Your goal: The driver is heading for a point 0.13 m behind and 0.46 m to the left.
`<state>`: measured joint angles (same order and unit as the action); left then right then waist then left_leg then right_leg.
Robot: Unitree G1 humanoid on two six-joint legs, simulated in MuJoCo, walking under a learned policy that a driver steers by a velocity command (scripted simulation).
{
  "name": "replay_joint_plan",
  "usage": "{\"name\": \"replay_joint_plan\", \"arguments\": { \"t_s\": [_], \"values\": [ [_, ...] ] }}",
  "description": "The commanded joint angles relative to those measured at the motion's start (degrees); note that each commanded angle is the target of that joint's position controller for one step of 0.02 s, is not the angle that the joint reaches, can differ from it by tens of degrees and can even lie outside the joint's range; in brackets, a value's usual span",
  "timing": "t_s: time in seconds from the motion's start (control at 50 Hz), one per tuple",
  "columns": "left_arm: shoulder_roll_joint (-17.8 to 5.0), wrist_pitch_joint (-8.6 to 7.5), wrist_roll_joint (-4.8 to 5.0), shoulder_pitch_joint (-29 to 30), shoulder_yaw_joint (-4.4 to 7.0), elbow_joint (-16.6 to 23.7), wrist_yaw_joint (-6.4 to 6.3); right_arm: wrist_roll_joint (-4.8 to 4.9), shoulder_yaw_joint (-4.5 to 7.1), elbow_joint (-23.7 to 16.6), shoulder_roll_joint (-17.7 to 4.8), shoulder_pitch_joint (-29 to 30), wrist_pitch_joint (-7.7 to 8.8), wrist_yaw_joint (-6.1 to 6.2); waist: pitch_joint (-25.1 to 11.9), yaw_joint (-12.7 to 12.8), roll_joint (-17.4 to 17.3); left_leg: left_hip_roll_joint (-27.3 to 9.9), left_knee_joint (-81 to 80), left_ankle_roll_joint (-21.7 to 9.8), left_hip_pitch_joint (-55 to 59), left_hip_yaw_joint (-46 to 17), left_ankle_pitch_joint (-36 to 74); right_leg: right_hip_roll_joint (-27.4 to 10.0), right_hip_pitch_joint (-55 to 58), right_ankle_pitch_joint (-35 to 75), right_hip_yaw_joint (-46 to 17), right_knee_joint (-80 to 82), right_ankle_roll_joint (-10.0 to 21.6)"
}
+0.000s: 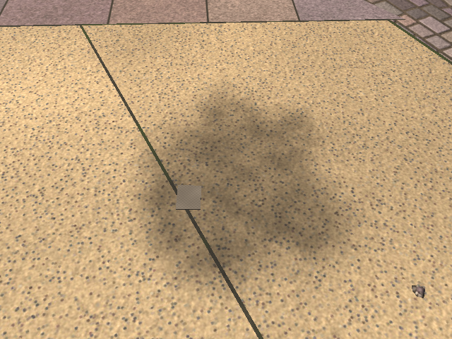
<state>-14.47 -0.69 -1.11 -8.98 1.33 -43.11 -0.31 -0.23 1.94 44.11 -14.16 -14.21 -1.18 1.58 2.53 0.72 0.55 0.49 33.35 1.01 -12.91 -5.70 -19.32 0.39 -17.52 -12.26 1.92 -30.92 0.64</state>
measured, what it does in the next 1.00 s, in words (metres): walks ahead, turning left: left foot, then right foot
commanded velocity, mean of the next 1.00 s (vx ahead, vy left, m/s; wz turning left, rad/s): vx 0.22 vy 0.00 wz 0.52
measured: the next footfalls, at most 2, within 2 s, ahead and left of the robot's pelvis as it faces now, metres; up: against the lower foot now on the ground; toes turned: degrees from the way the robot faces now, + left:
left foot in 0.42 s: +0.02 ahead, +0.14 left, +0.00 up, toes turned +15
right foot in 0.86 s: +0.42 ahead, +0.07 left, +0.00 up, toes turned +30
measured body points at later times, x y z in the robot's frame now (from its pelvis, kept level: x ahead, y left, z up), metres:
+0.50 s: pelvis +0.03 +0.06 +0.00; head +0.04 +0.10 +0.45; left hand +0.10 +0.37 -0.12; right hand +0.19 -0.20 -0.09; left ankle -0.02 +0.13 -0.73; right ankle +0.06 -0.10 -0.67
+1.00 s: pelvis +0.25 +0.10 +0.00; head +0.30 +0.13 +0.44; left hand +0.31 +0.43 -0.09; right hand +0.46 -0.12 -0.11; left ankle +0.09 +0.16 -0.63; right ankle +0.38 +0.05 -0.73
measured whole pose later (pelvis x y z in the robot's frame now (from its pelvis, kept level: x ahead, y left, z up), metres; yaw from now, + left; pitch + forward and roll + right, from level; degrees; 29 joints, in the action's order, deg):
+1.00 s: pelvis +0.25 +0.10 +0.00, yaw +33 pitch +2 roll -1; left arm -14.9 -3.4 -0.9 -1.7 2.8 -39.0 0.7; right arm 1.5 4.1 39.5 -18.3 -18.7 -1.1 2.4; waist 4.7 -3.1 -1.3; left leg 1.6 71.0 3.6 -24.0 -6.3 -30.7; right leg 0.4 -23.2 -6.8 3.5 -27.7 1.3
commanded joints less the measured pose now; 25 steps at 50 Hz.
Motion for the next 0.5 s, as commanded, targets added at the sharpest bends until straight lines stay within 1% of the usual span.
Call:
{"name": "replay_joint_plan", "arguments": {
  "t_s": [0.02,0.08,0.1,0.12,0.14,0.16,0.18,0.2,0.22,0.24,0.26,0.28,0.3,0.32,0.34,0.36,0.38,0.4,0.42,0.44,0.46,0.48,0.5],
  "values": [
    [-6.96,-0.63,0.33,1.50,2.50,4.55,-1.05,0.75,3.08,-5.48,-10.75,2.35,0.93,0.43,-3.13,0.29,-5.18,-5.29,-6.85,-5.46,-5.93,-9.06,15.18,-1.45,5.91,6.64,-0.09,-1.12,0.54],
    [-7.11,0.02,0.52,1.21,3.19,5.52,-1.20,0.94,3.52,-7.13,-10.68,2.04,0.19,0.74,-4.28,0.05,-4.29,-4.73,-4.47,-6.00,-7.27,-10.95,17.48,-2.27,7.16,8.88,0.10,-2.13,1.22],
    [-7.33,0.22,0.50,0.66,3.46,5.73,-1.18,1.01,3.58,-7.75,-10.45,2.14,-0.03,0.82,-4.89,0.29,-3.44,-4.17,-3.14,-5.65,-8.41,-10.81,17.22,-3.12,8.43,9.42,-0.31,-1.77,1.83],
    [-7.77,0.40,0.44,-0.35,3.76,5.81,-1.18,1.08,3.57,-8.39,-10.03,2.31,-0.23,0.88,-5.67,0.73,-1.98,-3.26,-1.07,-4.90,-10.11,-9.92,16.20,-4.72,10.28,9.90,-1.35,-0.75,2.84],
    [-8.63,0.60,0.31,-2.12,4.13,5.66,-1.23,1.17,3.47,-9.04,-9.30,2.53,-0.44,0.94,-6.55,1.44,0.63,-1.69,2.66,-3.53,-12.65,-7.77,14.03,-7.98,12.74,10.46,-4.07,1.60,4.78],
    [-10.22,0.76,0.11,-4.51,4.58,5.15,-1.36,1.32,3.30,-9.72,-8.27,2.50,-0.70,0.92,-7.76,2.00,5.61,0.89,9.51,-1.33,-15.19,-3.47,9.97,-14.40,15.20,13.22,-10.41,6.06,8.75],
    [-11.01,0.87,0.06,-4.40,4.65,5.07,-1.73,1.13,3.44,-10.33,-7.69,2.11,-0.93,0.69,-8.26,1.73,12.65,2.45,19.09,0.66,-18.40,1.18,-8.91,-22.86,16.05,19.50,-18.11,10.19,14.62],
    [-10.58,0.73,-0.01,-4.85,4.33,5.39,-2.27,0.72,4.13,-10.91,-9.23,3.50,-1.14,0.34,-7.98,2.56,11.53,-0.02,32.88,2.09,-22.18,1.43,-19.44,-28.61,15.67,23.61,-22.36,12.34,18.93],
    [-10.33,0.61,-0.06,-2.94,4.15,6.10,-2.74,1.13,4.51,-10.72,-9.33,3.44,-1.47,0.04,-6.99,1.45,6.21,-1.77,38.07,2.45,-22.65,0.21,-18.49,-27.82,13.34,22.09,-19.66,12.78,18.41],
    [-10.98,0.54,0.42,0.20,4.52,6.44,-2.94,1.81,4.08,-10.53,-7.89,2.48,-1.93,-0.19,-5.79,-0.38,4.60,-4.37,33.42,2.07,-21.78,0.19,-14.23,-24.28,11.21,8.84,-14.37,14.52,14.68],
    [-12.34,0.32,0.93,1.99,5.04,6.33,-2.89,1.83,3.59,-10.68,-6.94,3.07,-2.20,-0.46,-4.32,-0.55,6.07,-5.20,27.81,1.65,-19.75,2.22,-10.66,-21.32,8.56,-1.21,-10.33,16.62,11.75],
    [-13.31,0.25,1.23,2.48,5.38,6.01,-2.77,1.54,3.30,-10.90,-6.43,3.83,-2.16,-0.91,-3.84,-0.21,7.53,-5.12,23.57,1.23,-16.33,4.57,-8.93,-19.36,6.17,-6.27,-7.07,17.97,10.22],
    [-13.69,0.31,1.52,3.37,5.52,5.92,-2.47,1.33,3.07,-10.97,-6.01,3.46,-1.91,-1.59,-3.87,-0.70,8.28,-4.70,18.46,0.36,-10.78,6.38,-8.31,-17.45,2.96,-8.91,-3.60,18.64,9.09],
    [-13.67,0.25,1.82,3.20,5.64,5.71,-2.11,1.43,3.19,-10.83,-6.29,3.06,-1.58,-2.19,-4.29,-0.83,8.85,-3.77,14.06,-0.49,-6.87,8.01,-7.81,-16.61,1.76,-10.87,-1.56,18.64,8.70],
    [-13.53,0.14,2.25,2.91,5.67,5.46,-1.71,1.57,3.46,-10.33,-6.92,1.99,-1.26,-2.60,-4.85,-1.23,8.15,-3.09,9.78,-1.36,-4.10,9.39,-5.60,-16.95,1.78,-12.78,-0.73,18.10,8.56],
    [-13.23,0.13,2.83,3.40,5.57,5.24,-1.31,1.58,3.72,-9.11,-7.06,-0.60,-0.99,-2.87,-5.29,-2.73,6.50,-2.26,4.05,-2.41,-0.14,11.23,-1.31,-17.18,0.96,-15.58,0.35,16.52,7.97],
    [-12.25,0.23,3.11,3.55,5.33,4.86,-0.99,1.59,3.96,-6.92,-6.94,-4.78,-0.80,-2.93,-5.41,-4.37,4.71,-0.48,-0.77,-3.43,5.43,13.49,1.64,-16.61,-1.82,-19.24,2.17,13.21,6.82],
    [-9.44,0.32,2.62,2.72,4.61,4.45,-0.59,1.67,4.70,-4.14,-8.21,-9.97,-0.60,-2.59,-4.81,-5.54,-0.11,1.71,-4.01,-4.87,10.89,13.19,-1.06,-14.02,-5.87,-22.45,5.14,5.08,4.91],
    [-5.44,0.26,1.55,4.28,3.36,5.28,0.36,1.77,5.92,-2.80,-11.67,-16.59,-0.17,-1.88,-3.36,-8.03,-12.00,-6.39,-11.22,-9.41,17.35,-2.29,-9.69,-9.19,-17.41,-24.74,10.25,-16.98,1.05],
    [-4.05,-0.75,1.35,7.91,2.89,9.60,0.63,1.11,6.55,-6.55,-19.11,-14.40,1.73,-2.01,-0.14,-6.10,-18.34,-20.01,-21.17,-20.11,16.64,-36.15,-22.66,-0.76,-36.13,-26.16,3.41,-32.31,-1.23],
    [-8.08,-2.38,3.59,11.72,3.78,10.87,0.90,0.06,5.86,-7.62,-16.22,-11.49,3.63,-2.48,0.90,-7.03,-10.45,-23.12,-27.27,-22.98,13.15,-40.95,-30.16,-2.76,-38.91,-21.36,-5.61,-36.48,0.42],
    [-10.17,-3.52,4.45,10.35,4.38,10.35,1.27,0.32,4.70,-7.75,-13.62,-8.01,4.72,-2.25,3.67,-4.25,-9.96,-21.64,-27.64,-20.61,12.27,-36.09,-27.61,-4.46,-39.23,-13.77,-6.59,-34.90,1.47],
    [-10.88,-4.21,2.94,7.49,4.76,8.33,1.19,0.78,3.92,-7.99,-11.41,-5.97,5.05,-1.94,3.70,-2.49,-8.69,-18.81,-25.30,-17.78,11.92,-29.25,-19.16,-5.72,-37.10,-7.80,-6.22,-33.07,1.22]
  ]
}}
Velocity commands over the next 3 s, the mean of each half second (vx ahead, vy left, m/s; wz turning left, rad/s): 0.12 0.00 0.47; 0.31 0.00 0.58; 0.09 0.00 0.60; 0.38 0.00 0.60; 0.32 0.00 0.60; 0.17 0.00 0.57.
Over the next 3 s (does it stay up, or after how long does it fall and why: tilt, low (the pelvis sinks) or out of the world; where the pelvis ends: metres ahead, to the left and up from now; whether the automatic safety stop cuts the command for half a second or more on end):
stays up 0.50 0.66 0.02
